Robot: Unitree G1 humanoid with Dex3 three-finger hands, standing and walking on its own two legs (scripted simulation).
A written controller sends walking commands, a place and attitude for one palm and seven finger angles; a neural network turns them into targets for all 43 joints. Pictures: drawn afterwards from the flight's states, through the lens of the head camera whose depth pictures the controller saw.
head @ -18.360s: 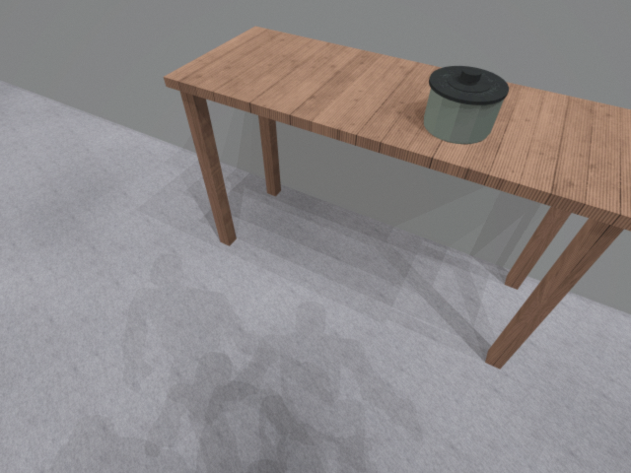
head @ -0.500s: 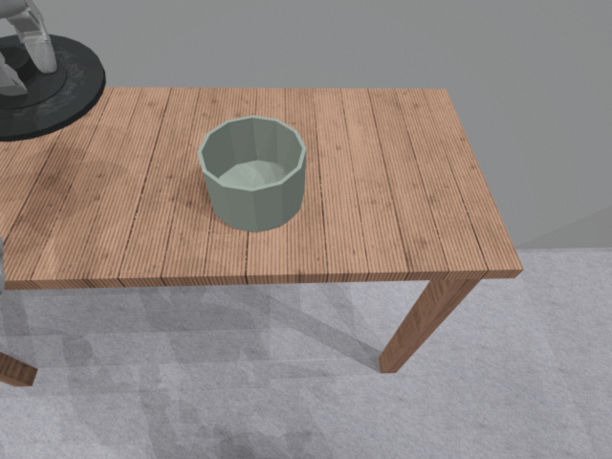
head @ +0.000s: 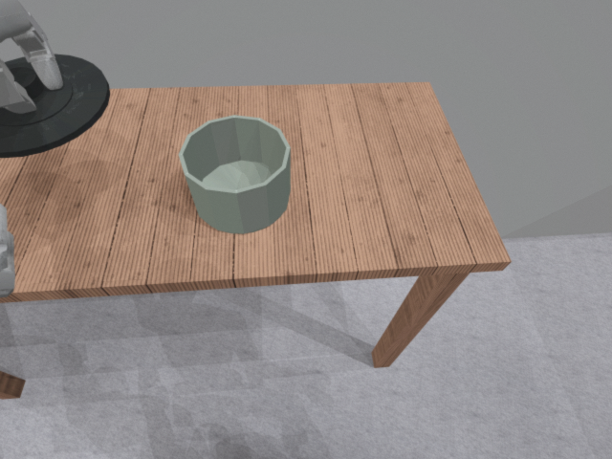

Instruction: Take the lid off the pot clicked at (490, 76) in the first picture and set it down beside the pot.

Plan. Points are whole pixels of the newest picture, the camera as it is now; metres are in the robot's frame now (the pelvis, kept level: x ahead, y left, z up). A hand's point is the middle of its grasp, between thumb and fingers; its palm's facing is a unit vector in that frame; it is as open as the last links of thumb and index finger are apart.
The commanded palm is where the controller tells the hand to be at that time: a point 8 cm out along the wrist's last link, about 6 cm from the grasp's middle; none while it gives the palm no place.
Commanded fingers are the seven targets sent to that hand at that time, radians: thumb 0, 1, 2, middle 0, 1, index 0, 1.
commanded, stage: lower the lid onto the table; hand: left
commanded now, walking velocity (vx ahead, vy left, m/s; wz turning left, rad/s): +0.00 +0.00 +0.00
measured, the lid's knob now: (19, 84) +0.52 +0.29 +0.20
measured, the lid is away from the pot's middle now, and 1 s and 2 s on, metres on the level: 0.23 0.24 0.24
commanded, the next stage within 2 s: none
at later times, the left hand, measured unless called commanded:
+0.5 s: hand (14, 118) +0.48 +0.30 +0.18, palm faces -0.40 -0.12 -0.91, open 6.6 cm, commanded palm +0.51 +0.29 +0.25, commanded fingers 0.00 0.78 0.83 -0.84 -1.07 -0.91 -1.08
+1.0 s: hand (32, 137) +0.48 +0.29 +0.16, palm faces -0.43 -0.11 -0.90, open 6.6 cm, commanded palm +0.52 +0.29 +0.22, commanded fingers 0.00 0.78 0.83 -0.84 -1.07 -0.91 -1.08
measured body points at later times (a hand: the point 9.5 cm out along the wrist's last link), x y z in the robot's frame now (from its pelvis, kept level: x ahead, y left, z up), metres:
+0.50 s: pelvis +0.00 +0.00 +0.00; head +0.07 +0.01 +0.44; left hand +0.50 +0.30 +0.23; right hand +0.01 -0.29 -0.12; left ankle -0.02 +0.07 -0.74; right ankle -0.02 -0.14 -0.74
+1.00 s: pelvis +0.00 +0.00 -0.01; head +0.07 +0.01 +0.44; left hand +0.50 +0.30 +0.21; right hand -0.01 -0.28 -0.12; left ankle -0.02 +0.07 -0.74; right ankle -0.02 -0.14 -0.74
